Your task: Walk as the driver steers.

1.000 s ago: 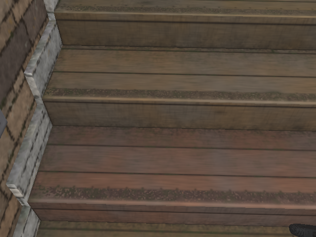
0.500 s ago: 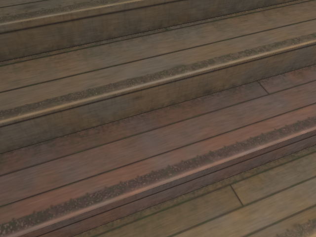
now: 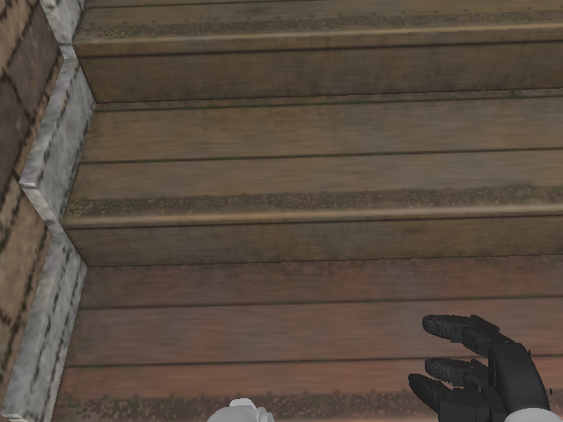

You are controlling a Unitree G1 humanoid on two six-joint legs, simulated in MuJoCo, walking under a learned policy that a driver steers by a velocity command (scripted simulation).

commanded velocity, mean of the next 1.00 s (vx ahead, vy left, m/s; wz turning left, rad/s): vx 0.97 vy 0.00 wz -0.42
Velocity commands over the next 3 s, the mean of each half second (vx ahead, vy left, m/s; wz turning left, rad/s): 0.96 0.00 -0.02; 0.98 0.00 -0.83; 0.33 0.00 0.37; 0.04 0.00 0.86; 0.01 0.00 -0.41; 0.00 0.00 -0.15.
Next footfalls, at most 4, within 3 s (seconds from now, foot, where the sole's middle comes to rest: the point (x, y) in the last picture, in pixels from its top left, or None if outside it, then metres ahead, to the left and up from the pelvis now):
0.02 left None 0.17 0.04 -0.62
0.48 right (316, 335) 0.51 -0.02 -0.47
0.80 left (230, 133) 0.90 0.14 -0.32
1.20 right None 1.14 -0.25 -0.16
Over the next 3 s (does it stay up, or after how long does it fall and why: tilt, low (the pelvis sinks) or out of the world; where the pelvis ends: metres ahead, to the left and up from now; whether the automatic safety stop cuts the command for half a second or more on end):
stays up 1.44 -0.11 0.76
